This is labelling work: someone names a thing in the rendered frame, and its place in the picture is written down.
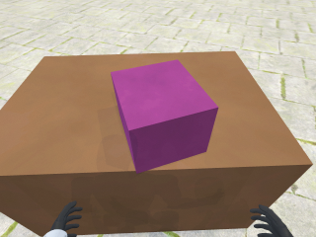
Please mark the robot right hand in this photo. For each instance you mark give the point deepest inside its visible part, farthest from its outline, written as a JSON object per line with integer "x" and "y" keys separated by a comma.
{"x": 275, "y": 225}

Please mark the pedestal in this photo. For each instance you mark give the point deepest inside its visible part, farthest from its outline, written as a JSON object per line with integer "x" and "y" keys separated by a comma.
{"x": 62, "y": 140}

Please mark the carton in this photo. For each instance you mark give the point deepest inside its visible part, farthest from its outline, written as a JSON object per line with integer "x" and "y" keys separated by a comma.
{"x": 166, "y": 115}

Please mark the robot left hand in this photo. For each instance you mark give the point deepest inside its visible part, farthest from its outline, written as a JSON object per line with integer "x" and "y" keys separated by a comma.
{"x": 63, "y": 218}

